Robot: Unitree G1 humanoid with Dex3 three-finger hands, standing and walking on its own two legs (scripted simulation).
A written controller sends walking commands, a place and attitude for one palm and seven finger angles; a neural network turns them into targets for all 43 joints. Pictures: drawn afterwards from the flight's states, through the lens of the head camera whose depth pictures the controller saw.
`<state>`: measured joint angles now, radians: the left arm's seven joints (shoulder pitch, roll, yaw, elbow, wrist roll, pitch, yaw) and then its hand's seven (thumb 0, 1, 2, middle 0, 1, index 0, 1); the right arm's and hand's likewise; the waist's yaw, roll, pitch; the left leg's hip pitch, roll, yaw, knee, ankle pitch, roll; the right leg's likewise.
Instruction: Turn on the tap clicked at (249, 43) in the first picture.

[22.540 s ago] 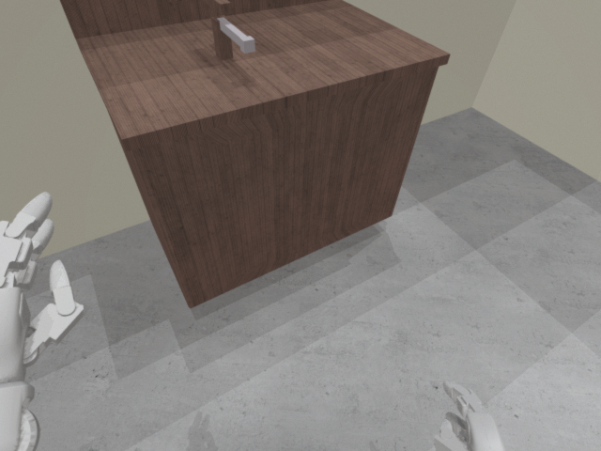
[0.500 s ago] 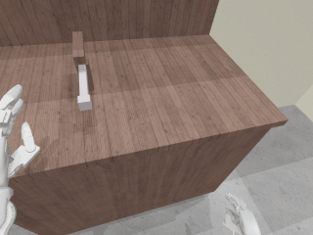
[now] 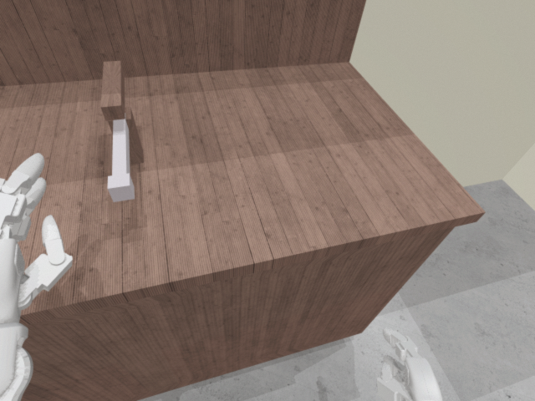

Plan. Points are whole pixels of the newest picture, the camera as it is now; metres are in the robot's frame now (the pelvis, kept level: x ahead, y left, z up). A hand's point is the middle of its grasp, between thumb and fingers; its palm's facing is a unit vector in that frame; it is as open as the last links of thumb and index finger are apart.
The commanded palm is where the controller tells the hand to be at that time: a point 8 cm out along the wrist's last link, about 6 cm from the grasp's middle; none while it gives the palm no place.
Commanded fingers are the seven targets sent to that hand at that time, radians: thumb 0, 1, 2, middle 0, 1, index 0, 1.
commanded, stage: shuffle to correct the standing spot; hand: left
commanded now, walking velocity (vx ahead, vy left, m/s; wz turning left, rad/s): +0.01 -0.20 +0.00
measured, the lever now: (121, 187) +0.35 +0.25 +0.13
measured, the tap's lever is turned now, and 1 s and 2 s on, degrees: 0 0 0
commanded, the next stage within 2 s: come to a stop and stand still in 0.32 s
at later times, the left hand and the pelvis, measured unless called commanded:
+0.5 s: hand (169, 259) +0.23 +0.15 +0.15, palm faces +0.39 -0.85 -0.36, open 7.4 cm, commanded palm +0.18 +0.18 +0.17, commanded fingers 0.00 0.90 0.90 -0.20 -0.30 -0.20 -0.30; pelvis +0.02 -0.10 -0.01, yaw +0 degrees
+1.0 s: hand (121, 201) +0.26 +0.20 +0.21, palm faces +0.54 -0.70 -0.47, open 7.4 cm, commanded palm +0.18 +0.18 +0.17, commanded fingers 0.00 0.90 0.90 -0.20 -0.30 -0.20 -0.30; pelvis +0.01 -0.10 -0.01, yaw -2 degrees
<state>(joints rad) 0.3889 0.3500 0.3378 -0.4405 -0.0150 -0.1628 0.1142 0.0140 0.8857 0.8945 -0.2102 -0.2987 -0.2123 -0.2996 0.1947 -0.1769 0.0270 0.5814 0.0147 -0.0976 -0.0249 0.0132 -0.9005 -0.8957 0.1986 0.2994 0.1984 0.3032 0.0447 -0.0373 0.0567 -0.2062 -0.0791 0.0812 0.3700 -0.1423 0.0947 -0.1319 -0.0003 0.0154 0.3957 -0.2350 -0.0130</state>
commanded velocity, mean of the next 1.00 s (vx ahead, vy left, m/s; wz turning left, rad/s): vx -0.01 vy -0.02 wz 0.00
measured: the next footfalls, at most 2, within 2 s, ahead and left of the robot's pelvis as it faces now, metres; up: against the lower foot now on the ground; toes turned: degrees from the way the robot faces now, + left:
left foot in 1.42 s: +0.07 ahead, +0.07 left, +0.00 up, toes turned +1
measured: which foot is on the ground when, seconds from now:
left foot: down 0.00-1.00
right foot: down 0.00-1.00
